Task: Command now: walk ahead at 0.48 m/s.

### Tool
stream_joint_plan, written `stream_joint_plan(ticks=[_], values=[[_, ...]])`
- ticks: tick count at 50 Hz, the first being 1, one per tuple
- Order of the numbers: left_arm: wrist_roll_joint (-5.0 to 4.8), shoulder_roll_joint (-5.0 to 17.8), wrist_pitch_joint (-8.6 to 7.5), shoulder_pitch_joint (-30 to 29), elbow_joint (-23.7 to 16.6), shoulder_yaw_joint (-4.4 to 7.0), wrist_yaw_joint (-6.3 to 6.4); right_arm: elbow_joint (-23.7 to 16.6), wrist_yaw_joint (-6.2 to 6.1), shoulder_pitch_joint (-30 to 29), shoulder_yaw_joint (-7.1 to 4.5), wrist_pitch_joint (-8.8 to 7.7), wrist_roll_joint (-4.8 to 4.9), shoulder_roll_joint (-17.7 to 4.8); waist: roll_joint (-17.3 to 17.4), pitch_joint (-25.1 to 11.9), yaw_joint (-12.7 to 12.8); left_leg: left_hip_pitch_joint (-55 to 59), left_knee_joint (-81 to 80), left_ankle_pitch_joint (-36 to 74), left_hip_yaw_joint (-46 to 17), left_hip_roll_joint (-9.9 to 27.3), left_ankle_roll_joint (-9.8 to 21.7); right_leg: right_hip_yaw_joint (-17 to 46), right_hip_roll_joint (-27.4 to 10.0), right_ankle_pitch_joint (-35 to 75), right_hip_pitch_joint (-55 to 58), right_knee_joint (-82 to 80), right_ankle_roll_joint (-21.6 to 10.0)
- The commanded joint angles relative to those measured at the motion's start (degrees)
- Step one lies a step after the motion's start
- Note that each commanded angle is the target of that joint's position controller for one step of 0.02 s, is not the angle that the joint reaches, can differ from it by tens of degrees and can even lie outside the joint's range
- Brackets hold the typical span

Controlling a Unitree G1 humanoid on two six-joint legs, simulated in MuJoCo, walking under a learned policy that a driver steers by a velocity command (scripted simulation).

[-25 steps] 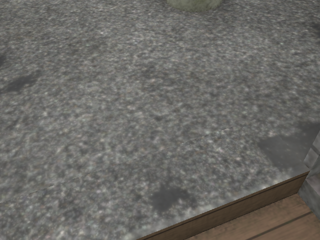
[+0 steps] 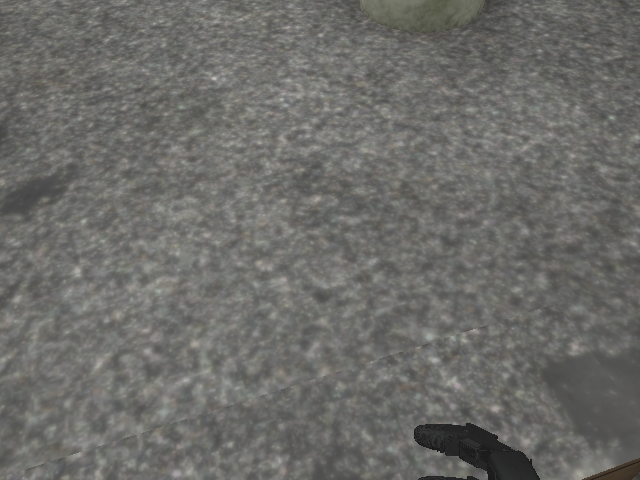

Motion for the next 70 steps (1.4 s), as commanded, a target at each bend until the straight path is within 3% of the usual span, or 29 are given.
stream_joint_plan(ticks=[1,2,3,4,6,10,14,17,21,23,26,27,28,29,30,32,35,40,42,45,50,55,57,58,60,63,64,67,70], values=[[16.58,5.7,1.09,5.23,-0.81,1.57,-11.99,12.88,1.33,34.84,-4.83,2.74,-4.35,-17.8,13.13,-13.76,-10.85,47.31,-38.36,26.61,-50.46,12.85,18.35,11.81,-2.04,23.87,-34.26,56.08,-10.19],[8.76,14.54,1.94,-3.09,-2.63,5.5,-13.64,10.2,3.17,40.8,-7.2,4.54,-7.64,-18.7,9.33,-2.78,-18.69,39.7,-53.73,-0.12,-71.92,19.26,16.75,27.48,6.89,11.05,-52.15,95.43,-10.19],[3.48,11.33,1.58,-9.84,-5.04,5.21,-12.26,14.51,4.81,33.34,-6.99,4.08,-6.47,-15.51,-0.6,7.0,-12.77,31.96,-53.2,-10.85,-66.56,18.53,10.24,30.98,7.7,16.65,-67.48,106.46,-13.44],[2.66,6.74,1.53,-11.43,-7.7,3.69,-9.43,16.74,6.79,26.94,-6.18,2.48,-5.25,-9.66,-4.55,5.83,-7.57,29.07,-51.01,-6.64,-58.03,17.43,9.86,30.72,7.31,16.18,-69.89,106.62,-14.53],[3.17,4.9,3.19,-10.56,-10.51,2.04,-6.5,22.59,7.97,19.27,-2.92,-0.33,-5.93,-1.19,-9.75,2.24,0.41,27.37,-50.55,1.29,-40.87,16.14,1.27,30.2,5.02,17.56,-73.68,105.28,-15.48],[1.94,3.3,3.47,-17.78,-13.84,0.74,-5.33,19.51,7.42,11.2,-2.42,-5.11,-7.65,-2.06,0.65,0.05,7.12,6.95,-54.32,17.63,-7.33,3.41,-4.98,10.16,-0.88,9.09,-59.96,95.17,-12.49],[4.29,4.7,3.09,-33.1,-18.03,-1.48,-4.68,29.71,4.65,42.55,-2.1,-3.76,-8.14,-6.58,6.59,1.35,-4.43,42.34,-53.93,24.94,-23.0,11.89,-0.1,12.31,-0.78,-3.06,-92.06,105.97,-10.19],[2.82,5.58,4.17,-43.46,-22.94,-2.77,-3.96,32.27,6.56,47.52,-1.71,-3.48,-10.32,-7.72,4.94,2.55,-5.92,54.39,-57.32,27.3,-23.34,14.98,0.76,10.46,-3.56,2.0,-100.86,89.9,-10.57],[4.65,4.6,8.44,-51.84,-28.52,-2.96,-7.06,26.75,8.91,34.49,-1.06,-4.67,-6.19,-7.92,8.38,1.89,0.5,15.64,-68.86,55.27,-11.17,13.74,3.27,-4.46,-4.43,1.05,-51.1,74.78,-7.93],[5.14,8.45,8.84,-50.66,-27.93,-1.68,-7.74,26.2,8.3,37.74,-2.31,-6.86,-3.39,-15.66,9.92,-0.82,1.72,29.39,-63.36,86.14,-10.46,15.54,3.02,-7.32,1.29,-9.96,-46.92,63.64,-4.84],[4.3,7.48,6.74,-40.95,-25.07,-1.5,-7.68,28.45,7.93,39.81,-6.34,-5.45,-5.49,-23.42,14.99,-5.79,4.19,55.15,-48.83,117.0,-9.9,19.89,1.5,-2.87,4.42,-18.82,-45.09,46.68,-5.81],[2.5,10.86,6.25,-28.55,-20.14,-0.62,-6.48,27.93,8.16,44.09,-6.23,-6.38,-8.37,-18.44,6.59,-18.29,4.26,39.37,-35.83,112.92,-13.34,17.34,-0.96,8.71,0.96,-1.74,-18.16,48.89,-10.91],[2.36,15.73,6.71,-15.14,-15.55,0.71,-5.55,25.48,8.8,42.91,-5.46,-6.45,-8.46,-14.9,-2.48,-23.95,8.32,22.54,-21.81,88.15,-17.14,9.99,-1.58,29.05,-4.41,-9.71,-0.93,32.74,-15.0],[5.5,17.69,6.98,-1.65,-9.58,1.89,-5.34,25.12,9.83,35.81,-6.1,-5.07,-5.31,-10.58,-14.11,-21.71,12.93,9.04,14.28,27.04,-20.68,-3.71,-4.4,50.1,-13.55,-13.55,0.76,14.12,-20.22],[6.25,17.49,4.14,-2.03,-7.97,2.33,-4.39,24.72,10.02,34.87,-6.72,-5.05,-3.87,-10.98,-8.25,-12.3,10.22,-1.86,34.64,31.43,-31.58,-2.07,-2.56,53.29,-14.35,-27.59,-7.57,10.29,-14.54],[3.72,11.94,1.46,-13.61,-5.56,1.98,-3.94,20.51,8.12,25.52,-6.94,-6.04,-3.4,-11.29,-1.4,-4.57,3.51,-12.27,46.71,27.45,-28.74,-1.35,-0.24,40.53,-15.51,-11.74,-15.8,12.91,-13.1],[5.0,1.64,0.66,-22.71,-3.8,-0.91,-4.24,17.31,6.36,20.83,-4.76,-3.59,-3.64,-6.49,5.95,-3.9,-6.17,-13.05,37.62,33.79,-26.43,5.89,2.36,21.87,-13.28,-2.73,-23.36,8.18,-3.03],[5.57,6.55,-3.29,-23.39,-9.0,-0.53,-1.58,13.59,7.14,10.73,-6.67,-5.72,-3.2,-12.31,-2.52,-0.84,-6.11,0.41,13.65,34.26,-17.31,9.13,-0.93,-0.96,-4.87,4.85,-31.34,-1.04,1.19],[7.65,10.71,-2.71,-15.78,-7.86,0.14,-0.96,10.94,7.0,4.14,-7.13,-5.63,-3.4,-12.9,-3.23,-1.75,-2.47,-1.62,-0.25,36.42,-15.0,8.9,-3.93,-1.34,-7.31,18.63,-19.7,-1.84,-0.37],[3.88,14.02,-2.5,-10.86,-5.88,1.28,-2.74,9.19,6.63,-0.44,-7.57,-4.24,-2.15,-11.77,-4.52,0.54,-1.01,1.32,-21.38,34.82,-13.55,7.81,-6.91,-0.28,-12.17,33.8,-7.14,-5.02,-3.72],[5.26,13.19,-1.39,-5.84,-2.84,2.62,-3.94,7.98,6.16,-3.37,-8.54,-2.22,-2.27,-10.9,-3.01,4.32,-0.53,0.91,-34.72,29.82,-12.73,5.92,-6.0,-2.83,-16.34,38.13,12.98,-4.09,-3.77],[5.8,16.64,0.56,-5.6,-4.88,5.04,-2.55,8.62,3.73,2.57,-11.15,-4.31,-0.84,-16.42,-4.6,0.26,-2.89,22.58,-40.16,28.98,-8.43,-2.44,-1.95,-7.1,-15.4,56.15,11.57,10.84,-0.57],[6.22,10.8,-1.31,-2.68,-7.91,2.68,-2.08,13.07,1.78,22.44,-12.69,-5.0,-1.46,-20.38,6.32,-14.38,-7.72,66.5,-32.11,33.74,-26.37,3.9,8.93,-5.38,-7.98,28.27,-24.68,34.92,9.18],[6.48,13.08,-0.97,-8.42,-9.91,3.29,-4.67,18.09,1.88,36.21,-12.24,-4.07,-2.85,-19.4,13.24,-17.38,-11.4,76.91,-44.6,37.32,-45.13,13.58,14.47,-2.28,1.87,-25.04,-36.12,52.67,11.27],[4.16,12.42,-2.0,-21.47,-14.5,3.41,-5.9,18.25,1.56,29.17,-14.32,-5.14,-3.54,-22.29,5.36,-1.48,-12.53,63.97,-50.96,31.85,-43.73,14.7,9.39,13.81,-1.68,-21.51,-51.65,65.59,7.25],[6.58,7.16,-0.96,-19.0,-15.55,2.39,-2.76,16.03,3.09,15.39,-11.02,-5.05,-2.17,-13.2,-0.55,-0.7,-1.65,37.34,-55.82,38.4,-37.3,13.29,10.53,12.98,-5.97,-18.0,-34.67,57.22,4.61],[-1.06,14.77,-2.8,-26.01,-21.22,4.74,-0.6,12.52,2.27,11.62,-11.02,-4.64,3.72,-15.33,-1.87,1.35,0.53,33.11,-59.27,33.0,-41.37,11.55,9.29,11.21,-4.15,-17.26,-35.84,55.38,5.61],[0.52,14.59,-2.81,-25.49,-20.84,4.78,0.69,8.36,0.62,10.87,-11.74,-3.69,0.35,-20.74,-0.05,3.23,1.22,25.98,-59.24,31.51,-32.69,9.2,5.89,9.0,-5.67,-8.38,-34.51,37.24,7.29],[1.3,10.59,-1.61,-30.73,-21.82,4.16,0.63,8.58,0.13,19.05,-12.26,-2.66,0.04,-21.05,5.19,1.53,-2.54,19.65,-57.13,27.23,-29.08,4.72,3.5,6.63,-0.61,6.09,-22.57,23.87,7.86]])
Velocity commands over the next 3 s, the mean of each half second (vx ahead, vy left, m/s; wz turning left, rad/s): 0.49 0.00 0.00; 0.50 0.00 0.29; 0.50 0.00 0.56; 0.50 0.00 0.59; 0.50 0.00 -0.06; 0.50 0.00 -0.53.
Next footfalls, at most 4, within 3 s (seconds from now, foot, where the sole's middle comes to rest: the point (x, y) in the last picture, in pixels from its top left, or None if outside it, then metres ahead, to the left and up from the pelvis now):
0.52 right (439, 437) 0.48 -0.14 -0.49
1.10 left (287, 299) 0.76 0.13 -0.49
1.56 right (341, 186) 1.07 0.02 -0.49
2.06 left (179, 195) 1.05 0.39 -0.49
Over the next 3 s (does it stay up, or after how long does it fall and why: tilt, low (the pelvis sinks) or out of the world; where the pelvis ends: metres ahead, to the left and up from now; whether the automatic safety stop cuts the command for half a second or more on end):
stays up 1.43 0.55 0.29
